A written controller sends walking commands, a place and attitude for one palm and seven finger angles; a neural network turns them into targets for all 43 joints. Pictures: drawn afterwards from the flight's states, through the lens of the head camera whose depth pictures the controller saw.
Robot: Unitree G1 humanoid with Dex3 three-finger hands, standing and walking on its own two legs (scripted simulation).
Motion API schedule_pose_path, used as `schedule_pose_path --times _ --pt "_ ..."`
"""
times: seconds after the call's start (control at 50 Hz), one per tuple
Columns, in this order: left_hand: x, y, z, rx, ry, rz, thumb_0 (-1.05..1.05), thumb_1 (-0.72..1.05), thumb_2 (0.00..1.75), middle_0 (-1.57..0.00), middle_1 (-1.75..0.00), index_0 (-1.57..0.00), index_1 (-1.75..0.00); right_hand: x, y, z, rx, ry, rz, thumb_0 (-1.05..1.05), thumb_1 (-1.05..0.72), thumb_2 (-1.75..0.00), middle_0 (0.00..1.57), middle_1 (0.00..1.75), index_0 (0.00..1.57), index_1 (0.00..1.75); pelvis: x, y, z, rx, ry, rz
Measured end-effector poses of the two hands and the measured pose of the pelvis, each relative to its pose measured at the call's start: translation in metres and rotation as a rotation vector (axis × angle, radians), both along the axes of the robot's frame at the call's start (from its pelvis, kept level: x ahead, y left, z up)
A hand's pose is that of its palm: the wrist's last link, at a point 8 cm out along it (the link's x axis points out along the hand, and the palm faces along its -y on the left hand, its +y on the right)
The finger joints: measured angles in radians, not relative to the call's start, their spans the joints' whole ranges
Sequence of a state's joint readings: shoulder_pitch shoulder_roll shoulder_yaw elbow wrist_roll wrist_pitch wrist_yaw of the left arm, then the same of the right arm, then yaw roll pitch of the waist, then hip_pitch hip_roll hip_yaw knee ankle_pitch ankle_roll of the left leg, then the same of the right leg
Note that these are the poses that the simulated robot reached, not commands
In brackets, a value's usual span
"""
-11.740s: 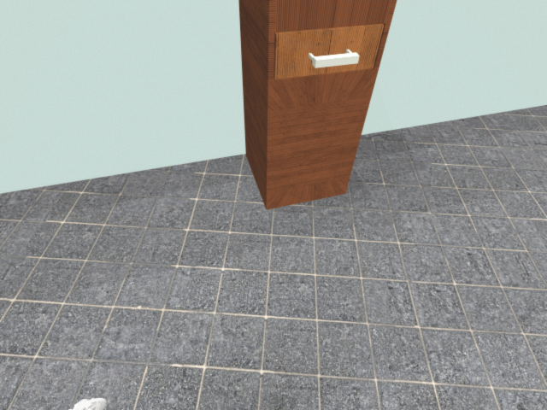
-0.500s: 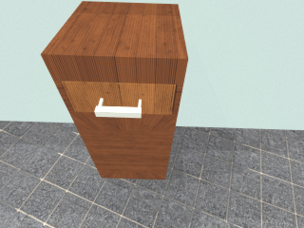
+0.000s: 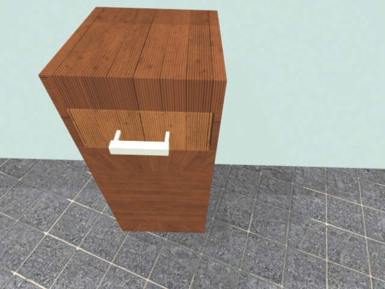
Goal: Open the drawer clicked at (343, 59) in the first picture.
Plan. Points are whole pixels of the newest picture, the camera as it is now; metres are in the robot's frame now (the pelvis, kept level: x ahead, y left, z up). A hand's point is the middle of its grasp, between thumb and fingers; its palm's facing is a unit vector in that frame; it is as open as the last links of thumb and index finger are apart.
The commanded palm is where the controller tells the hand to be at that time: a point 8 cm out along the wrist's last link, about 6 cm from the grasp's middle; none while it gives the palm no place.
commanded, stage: look again from close up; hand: left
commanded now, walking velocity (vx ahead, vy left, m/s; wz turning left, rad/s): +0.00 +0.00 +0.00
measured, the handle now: (141, 141) +0.48 +0.18 -0.01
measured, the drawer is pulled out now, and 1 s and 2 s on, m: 0.00 0.00 0.00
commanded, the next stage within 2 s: raise the hand with hooked fingers in 0.10 s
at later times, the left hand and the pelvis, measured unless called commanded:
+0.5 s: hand (118, 251) +0.20 +0.17 -0.04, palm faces -0.01 -0.33 -0.94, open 7.9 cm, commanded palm +0.14 +0.19 -0.02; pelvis -0.02 -0.04 -0.02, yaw -1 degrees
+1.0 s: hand (120, 235) +0.22 +0.16 +0.00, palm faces -0.01 -0.11 -0.99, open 10.8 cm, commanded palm +0.20 +0.17 +0.06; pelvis -0.02 -0.07 -0.03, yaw -3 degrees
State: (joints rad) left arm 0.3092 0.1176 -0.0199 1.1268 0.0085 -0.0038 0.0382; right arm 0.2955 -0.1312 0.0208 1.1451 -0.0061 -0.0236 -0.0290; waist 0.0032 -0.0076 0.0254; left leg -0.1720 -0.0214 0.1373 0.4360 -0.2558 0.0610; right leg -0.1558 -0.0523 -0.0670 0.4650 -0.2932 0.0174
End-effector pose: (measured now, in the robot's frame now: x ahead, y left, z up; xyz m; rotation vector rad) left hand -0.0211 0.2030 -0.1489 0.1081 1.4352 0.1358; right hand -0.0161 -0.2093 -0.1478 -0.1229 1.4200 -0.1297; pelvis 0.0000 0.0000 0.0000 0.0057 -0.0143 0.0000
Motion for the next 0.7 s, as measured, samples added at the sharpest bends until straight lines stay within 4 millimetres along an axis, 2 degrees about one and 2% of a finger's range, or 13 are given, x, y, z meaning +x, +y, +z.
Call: schedule_pose_path --times 0.22,0.24,0.3,0.36,0.42,0.48,0.54,0.6,0.66,0.7 --pt "0.000 -0.018 -0.001 -0.004 0.004 0.006 0.01 0.91 0.90 -0.20 -0.30 -0.20 -0.30 0.009 -0.017 0.001 -0.010 -0.001 0.007 0.01 -0.92 -0.90 0.19 0.30 0.20 0.29 0.005 -0.014 0.000 -0.004 0.007 0.007" --pt "0.008 -0.016 0.004 0.022 -0.010 -0.051 0.02 0.92 0.90 -0.20 -0.30 -0.20 -0.30 0.012 -0.021 0.002 -0.020 -0.026 0.004 0.01 -0.92 -0.90 0.20 0.30 0.20 0.29 0.005 -0.016 -0.001 -0.004 0.009 0.003" --pt "0.051 0.010 0.041 0.219 -0.251 -0.163 0.07 0.95 0.89 -0.21 -0.31 -0.20 -0.31 0.035 -0.040 0.010 -0.075 -0.237 -0.028 0.02 -0.93 -0.90 0.20 0.30 0.20 0.30 0.003 -0.021 -0.005 0.017 0.020 -0.004" --pt "0.110 0.021 0.093 0.445 -0.516 -0.331 0.07 0.92 0.88 -0.21 -0.33 -0.20 -0.33 0.073 -0.058 0.015 -0.099 -0.439 -0.004 0.02 -0.93 -0.90 0.20 0.30 0.20 0.30 -0.002 -0.024 -0.009 0.017 0.039 0.018" --pt "0.167 0.010 0.141 0.711 -0.755 -0.581 0.06 0.86 0.86 -0.21 -0.36 -0.20 -0.36 0.118 -0.073 0.023 -0.108 -0.601 0.063 0.02 -0.92 -0.90 0.20 0.30 0.20 0.29 -0.011 -0.029 -0.016 0.016 0.082 0.022" --pt "0.199 -0.012 0.165 0.923 -0.908 -0.775 0.04 0.79 0.84 -0.21 -0.39 -0.20 -0.39 0.159 -0.085 0.036 -0.104 -0.697 0.106 0.02 -0.91 -0.90 0.20 0.30 0.20 0.29 -0.017 -0.036 -0.023 0.026 0.122 -0.008" --pt "0.200 -0.034 0.162 0.981 -0.962 -0.901 0.02 0.72 0.81 -0.21 -0.43 -0.21 -0.43 0.191 -0.090 0.050 -0.083 -0.738 0.145 0.01 -0.91 -0.90 0.19 0.30 0.20 0.29 -0.022 -0.047 -0.028 0.043 0.151 -0.033" --pt "0.178 -0.047 0.150 0.995 -0.948 -0.978 0.01 0.64 0.78 -0.22 -0.47 -0.22 -0.47 0.216 -0.090 0.061 -0.068 -0.755 0.208 0.01 -0.91 -0.90 0.19 0.30 0.20 0.29 -0.024 -0.057 -0.032 0.051 0.166 -0.035" --pt "0.153 -0.045 0.143 1.046 -0.898 -1.009 0.01 0.56 0.75 -0.23 -0.52 -0.23 -0.52 0.233 -0.085 0.062 -0.056 -0.756 0.270 0.01 -0.91 -0.90 0.19 0.30 0.20 0.29 -0.026 -0.066 -0.035 0.051 0.171 -0.021" --pt "0.145 -0.038 0.146 1.095 -0.879 -1.003 0.01 0.51 0.73 -0.24 -0.55 -0.24 -0.55 0.241 -0.080 0.058 -0.048 -0.749 0.299 0.01 -0.90 -0.90 0.19 0.30 0.20 0.29 -0.027 -0.071 -0.038 0.046 0.169 -0.008"
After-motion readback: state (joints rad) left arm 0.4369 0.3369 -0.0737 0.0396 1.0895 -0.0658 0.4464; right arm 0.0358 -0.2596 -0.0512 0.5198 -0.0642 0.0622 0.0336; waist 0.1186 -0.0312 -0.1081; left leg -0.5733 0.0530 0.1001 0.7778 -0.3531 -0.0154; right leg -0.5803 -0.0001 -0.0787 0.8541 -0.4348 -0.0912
